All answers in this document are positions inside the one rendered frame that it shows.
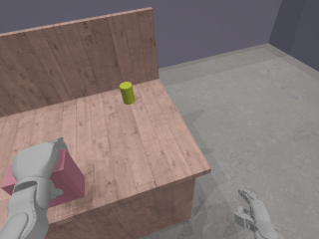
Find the robot left hand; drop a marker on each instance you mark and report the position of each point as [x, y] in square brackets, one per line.
[39, 160]

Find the robot right hand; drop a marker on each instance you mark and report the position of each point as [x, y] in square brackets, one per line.
[245, 216]

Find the right robot forearm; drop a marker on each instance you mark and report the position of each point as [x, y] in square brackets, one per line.
[266, 230]

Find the left robot forearm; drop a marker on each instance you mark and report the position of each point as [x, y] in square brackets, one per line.
[27, 209]

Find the table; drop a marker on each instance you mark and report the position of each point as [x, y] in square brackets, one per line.
[140, 161]

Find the sponge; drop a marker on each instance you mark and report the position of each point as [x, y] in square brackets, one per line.
[66, 176]

